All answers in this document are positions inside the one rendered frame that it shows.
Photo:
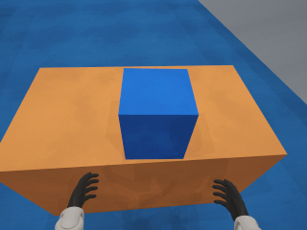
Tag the robot right forearm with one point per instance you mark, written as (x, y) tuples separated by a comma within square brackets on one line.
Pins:
[(246, 223)]

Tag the pedestal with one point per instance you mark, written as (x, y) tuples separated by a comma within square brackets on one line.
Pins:
[(68, 125)]

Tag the left robot hand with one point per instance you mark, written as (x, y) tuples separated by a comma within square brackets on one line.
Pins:
[(78, 197)]

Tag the carton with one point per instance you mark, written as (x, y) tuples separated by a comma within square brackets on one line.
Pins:
[(157, 113)]

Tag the right robot hand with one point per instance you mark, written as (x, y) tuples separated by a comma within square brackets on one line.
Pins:
[(234, 203)]

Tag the robot left forearm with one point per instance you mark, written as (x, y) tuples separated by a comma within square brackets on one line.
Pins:
[(71, 219)]

